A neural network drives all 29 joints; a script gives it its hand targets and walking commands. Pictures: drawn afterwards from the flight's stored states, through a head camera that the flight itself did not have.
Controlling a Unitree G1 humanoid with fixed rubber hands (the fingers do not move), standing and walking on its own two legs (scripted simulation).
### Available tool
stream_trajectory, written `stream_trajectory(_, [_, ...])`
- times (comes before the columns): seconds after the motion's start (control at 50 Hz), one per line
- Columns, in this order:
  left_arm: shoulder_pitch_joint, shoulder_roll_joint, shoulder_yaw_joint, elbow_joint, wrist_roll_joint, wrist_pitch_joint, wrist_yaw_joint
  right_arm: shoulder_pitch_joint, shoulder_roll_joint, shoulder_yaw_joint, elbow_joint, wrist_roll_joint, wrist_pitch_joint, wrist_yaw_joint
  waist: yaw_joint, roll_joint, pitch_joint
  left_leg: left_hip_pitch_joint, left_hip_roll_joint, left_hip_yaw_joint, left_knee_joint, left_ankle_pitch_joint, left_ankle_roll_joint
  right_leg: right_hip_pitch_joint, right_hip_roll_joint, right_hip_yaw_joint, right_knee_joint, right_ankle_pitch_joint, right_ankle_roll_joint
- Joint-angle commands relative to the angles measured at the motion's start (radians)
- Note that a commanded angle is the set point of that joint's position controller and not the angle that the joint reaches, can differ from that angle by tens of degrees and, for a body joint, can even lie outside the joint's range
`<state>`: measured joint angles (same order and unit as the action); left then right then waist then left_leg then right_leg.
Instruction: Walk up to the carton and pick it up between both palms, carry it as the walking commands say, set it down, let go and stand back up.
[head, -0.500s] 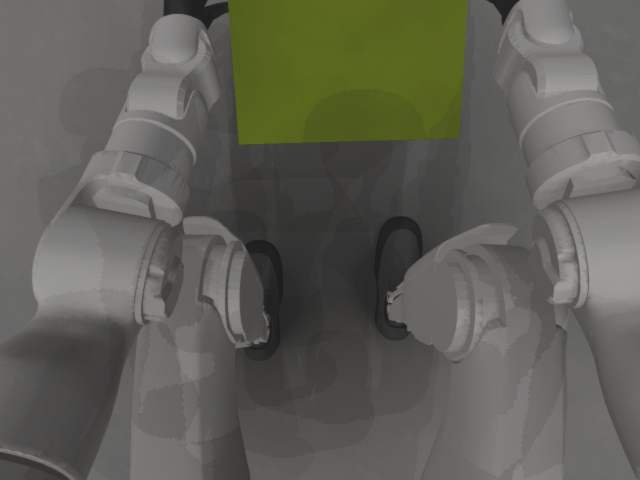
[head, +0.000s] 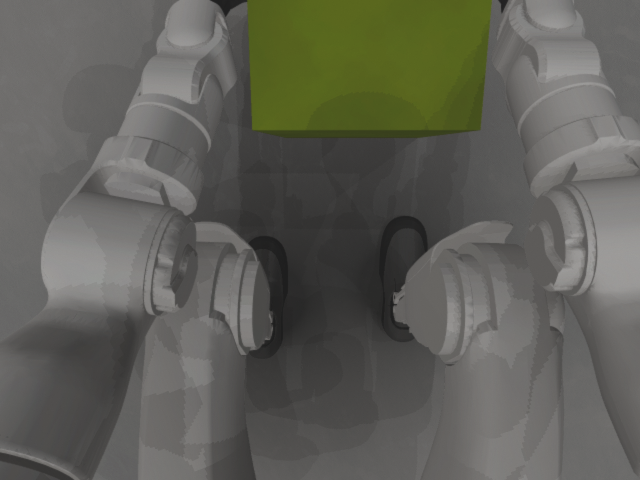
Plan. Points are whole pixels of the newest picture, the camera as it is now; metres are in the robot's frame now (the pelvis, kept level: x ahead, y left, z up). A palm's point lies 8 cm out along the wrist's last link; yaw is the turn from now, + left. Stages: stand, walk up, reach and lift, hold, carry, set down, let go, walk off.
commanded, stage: reach and lift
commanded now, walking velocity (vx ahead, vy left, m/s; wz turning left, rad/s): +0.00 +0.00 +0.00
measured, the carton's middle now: (358, 39) +0.52 -0.05 -0.24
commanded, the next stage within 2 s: none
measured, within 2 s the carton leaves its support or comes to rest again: leaves its support in 0.34 s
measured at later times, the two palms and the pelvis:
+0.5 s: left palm out of the picture +0.55 +0.08 -0.13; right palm out of the picture +0.53 -0.21 -0.14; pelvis +0.01 +0.00 +0.00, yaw +0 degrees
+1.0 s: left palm out of the picture +0.54 +0.09 -0.07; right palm out of the picture +0.53 -0.20 -0.07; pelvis +0.02 +0.00 +0.04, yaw -1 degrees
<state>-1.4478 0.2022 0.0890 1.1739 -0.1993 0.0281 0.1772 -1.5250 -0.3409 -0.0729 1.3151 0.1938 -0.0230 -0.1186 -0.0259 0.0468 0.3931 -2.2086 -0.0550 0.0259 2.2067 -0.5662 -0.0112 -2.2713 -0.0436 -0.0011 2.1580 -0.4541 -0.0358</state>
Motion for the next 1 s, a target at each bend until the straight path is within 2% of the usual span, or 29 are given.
stream_trajectory(0.0, [-0.538,-0.799,-0.242,-0.238,0.019,0.015,-0.231,-0.390,0.806,0.131,-0.154,-0.046,0.048,0.224,-0.085,0.003,-1.173,0.402,-0.101,0.000,-0.194,0.124,-0.015,0.582,0.128,-0.039,-0.112,0.122,-0.001])
stream_trajectory(0.06, [-0.494,-0.856,-0.174,-0.173,0.039,0.038,-0.258,-0.413,0.906,0.145,-0.194,-0.046,0.071,0.247,-0.041,-0.014,-1.109,0.386,-0.106,0.003,-0.186,0.117,0.002,0.560,0.121,-0.023,-0.127,0.105,0.003])
stream_trajectory(0.1, [-0.529,-0.889,-0.168,-0.230,0.066,0.042,-0.271,-0.392,0.965,0.147,-0.187,-0.042,0.090,0.262,-0.076,-0.073,-1.173,0.332,-0.108,0.015,-0.182,0.083,0.016,0.610,0.130,-0.058,-0.117,0.104,-0.004])
stream_trajectory(0.12, [-0.541,-0.869,-0.170,-0.226,0.055,0.052,-0.267,-0.422,0.953,0.126,-0.228,-0.039,0.090,0.270,-0.041,-0.010,-1.155,0.352,-0.116,0.011,-0.178,0.102,0.003,0.576,0.124,-0.025,-0.105,0.116,-0.004])
stream_trajectory(0.14, [-0.548,-0.903,-0.177,-0.274,0.052,0.041,-0.270,-0.397,0.965,0.163,-0.220,-0.025,0.097,0.265,-0.082,-0.069,-1.200,0.355,-0.104,0.041,-0.153,0.129,0.002,0.634,0.130,-0.038,-0.119,0.142,0.004])
stream_trajectory(0.2, [-0.557,-0.930,-0.181,-0.312,0.020,0.059,-0.280,-0.459,0.992,0.178,-0.317,-0.006,0.105,0.276,-0.055,-0.029,-1.311,0.389,-0.116,0.035,-0.155,0.136,0.012,0.636,0.143,-0.047,-0.116,0.136,0.016])
stream_trajectory(0.22, [-0.600,-0.937,-0.194,-0.325,0.003,0.053,-0.278,-0.437,1.041,0.195,-0.314,-0.018,0.113,0.273,-0.081,-0.100,-1.329,0.380,-0.116,0.025,-0.144,0.160,0.020,0.665,0.138,-0.048,-0.123,0.191,0.014])
stream_trajectory(0.24, [-0.589,-0.952,-0.168,-0.302,0.038,0.075,-0.286,-0.364,1.050,0.140,-0.244,-0.041,0.128,0.275,-0.070,-0.074,-1.268,0.336,-0.111,0.024,-0.168,0.139,0.017,0.681,0.135,-0.045,-0.111,0.183,0.011])
stream_trajectory(0.26, [-0.581,-0.953,-0.172,-0.348,0.035,0.067,-0.285,-0.422,1.068,0.174,-0.346,-0.019,0.131,0.280,-0.046,-0.049,-1.342,0.368,-0.122,0.057,-0.152,0.178,0.008,0.686,0.148,-0.038,-0.126,0.202,0.012])
stream_trajectory(0.28, [-0.586,-0.981,-0.172,-0.343,0.020,0.072,-0.286,-0.418,1.080,0.192,-0.318,-0.032,0.145,0.286,-0.072,-0.102,-1.362,0.349,-0.127,0.034,-0.159,0.162,0.015,0.720,0.137,-0.052,-0.105,0.214,0.005])
stream_trajectory(0.3, [-0.596,-0.934,-0.205,-0.411,0.004,0.065,-0.275,-0.399,1.064,0.188,-0.389,0.001,0.136,0.273,-0.082,-0.054,-1.451,0.417,-0.118,0.054,-0.149,0.225,0.002,0.771,0.151,-0.054,-0.127,0.258,0.022])
stream_trajectory(0.32, [-0.565,-0.967,-0.195,-0.340,0.016,0.072,-0.271,-0.378,1.112,0.190,-0.364,-0.020,0.140,0.279,-0.055,-0.078,-1.438,0.425,-0.129,0.046,-0.167,0.167,0.014,0.729,0.158,-0.059,-0.122,0.222,0.024])
stream_trajectory(0.34, [-0.564,-0.980,-0.195,-0.374,0.014,0.078,-0.270,-0.431,1.116,0.206,-0.439,-0.005,0.135,0.283,-0.069,-0.084,-1.469,0.448,-0.121,0.027,-0.166,0.213,0.023,0.728,0.146,-0.057,-0.117,0.265,0.027])
stream_trajectory(0.36, [-0.537,-1.024,-0.190,-0.366,0.040,0.092,-0.270,-0.508,1.111,0.221,-0.487,-0.002,0.139,0.284,-0.031,-0.053,-1.526,0.434,-0.123,0.049,-0.156,0.247,0.022,0.789,0.141,-0.051,-0.110,0.269,0.030])
stream_trajectory(0.42, [-0.492,-1.058,-0.189,-0.377,0.055,0.124,-0.277,-0.489,1.147,0.261,-0.579,0.012,0.159,0.288,-0.007,-0.055,-1.559,0.462,-0.125,0.038,-0.181,0.261,0.022,0.804,0.153,-0.048,-0.125,0.302,0.038])
stream_trajectory(0.48, [-0.464,-1.063,-0.141,-0.419,0.120,0.133,-0.280,-0.405,1.202,0.256,-0.561,-0.037,0.194,0.294,-0.013,-0.156,-1.550,0.422,-0.138,0.046,-0.180,0.265,0.022,0.822,0.161,-0.057,-0.159,0.318,0.055])
stream_trajectory(0.58, [-0.443,-1.063,-0.147,-0.432,0.164,0.167,-0.292,-0.351,1.187,0.209,-0.557,-0.093,0.217,0.291,0.010,-0.087,-1.475,0.385,-0.133,0.052,-0.227,0.180,0.026,0.775,0.169,-0.045,-0.185,0.255,0.051])
stream_trajectory(0.62, [-0.462,-1.101,-0.177,-0.478,0.128,0.168,-0.291,-0.335,1.212,0.233,-0.575,-0.105,0.231,0.289,-0.052,-0.140,-1.559,0.444,-0.141,0.034,-0.241,0.184,0.032,0.798,0.182,-0.070,-0.192,0.231,0.051])
stream_trajectory(0.64, [-0.448,-1.105,-0.171,-0.437,0.163,0.179,-0.291,-0.322,1.187,0.179,-0.514,-0.133,0.235,0.285,-0.049,-0.060,-1.474,0.411,-0.133,0.042,-0.258,0.147,0.010,0.743,0.175,-0.047,-0.203,0.209,0.042])
stream_trajectory(0.66, [-0.432,-1.046,-0.125,-0.402,0.208,0.188,-0.287,-0.263,1.148,0.125,-0.427,-0.176,0.242,0.291,-0.043,-0.056,-1.340,0.368,-0.123,0.019,-0.272,0.103,0.013,0.636,0.161,-0.046,-0.197,0.158,0.038])
stream_trajectory(0.7, [-0.457,-1.100,-0.146,-0.444,0.191,0.191,-0.289,-0.290,1.137,0.144,-0.500,-0.176,0.238,0.295,-0.081,-0.078,-1.424,0.415,-0.137,0.026,-0.271,0.138,0.005,0.709,0.171,-0.062,-0.234,0.187,0.039])
stream_trajectory(0.72, [-0.417,-1.090,-0.135,-0.398,0.200,0.199,-0.288,-0.296,1.175,0.136,-0.493,-0.174,0.239,0.294,-0.070,-0.039,-1.382,0.419,-0.138,0.018,-0.298,0.121,0.012,0.686,0.184,-0.044,-0.235,0.186,0.033])
stream_trajectory(0.74, [-0.434,-1.104,-0.164,-0.493,0.193,0.195,-0.280,-0.284,1.187,0.160,-0.511,-0.159,0.243,0.294,-0.040,-0.075,-1.488,0.455,-0.146,0.044,-0.289,0.156,0.012,0.728,0.178,-0.063,-0.240,0.171,0.040])
stream_trajectory(0.78, [-0.440,-1.141,-0.198,-0.450,0.182,0.218,-0.286,-0.304,1.184,0.169,-0.543,-0.157,0.247,0.301,-0.073,-0.025,-1.520,0.500,-0.140,0.032,-0.283,0.179,0.006,0.731,0.177,-0.044,-0.238,0.220,0.032])
stream_trajectory(0.82, [-0.325,-1.133,-0.118,-0.349,0.227,0.241,-0.286,-0.344,1.118,0.112,-0.529,-0.196,0.262,0.304,-0.083,-0.031,-1.470,0.509,-0.139,0.025,-0.307,0.143,0.004,0.656,0.167,-0.082,-0.249,0.152,0.048])
stream_trajectory(0.84, [-0.363,-1.149,-0.138,-0.390,0.234,0.236,-0.287,-0.332,1.154,0.166,-0.547,-0.171,0.263,0.311,-0.050,-0.032,-1.481,0.498,-0.139,0.026,-0.298,0.160,0.003,0.680,0.177,-0.061,-0.248,0.166,0.036])
stream_trajectory(0.9, [-0.338,-1.173,-0.162,-0.454,0.226,0.236,-0.272,-0.257,1.236,0.158,-0.554,-0.182,0.284,0.324,-0.070,-0.071,-1.576,0.611,-0.141,0.012,-0.342,0.261,-0.002,0.693,0.190,-0.093,-0.268,0.266,0.057])
stream_trajectory(0.94, [-0.360,-1.134,-0.195,-0.502,0.245,0.225,-0.270,-0.238,1.221,0.151,-0.550,-0.182,0.285,0.333,-0.044,0.008,-1.521,0.579,-0.135,0.012,-0.333,0.308,-0.012,0.675,0.180,-0.028,-0.260,0.327,0.041])
stream_trajectory(0.98, [-0.429,-1.151,-0.276,-0.619,0.163,0.218,-0.260,-0.256,1.280,0.198,-0.610,-0.154,0.289,0.328,-0.069,-0.062,-1.715,0.648,-0.143,0.009,-0.341,0.364,-0.006,0.779,0.184,-0.076,-0.258,0.375,0.057])
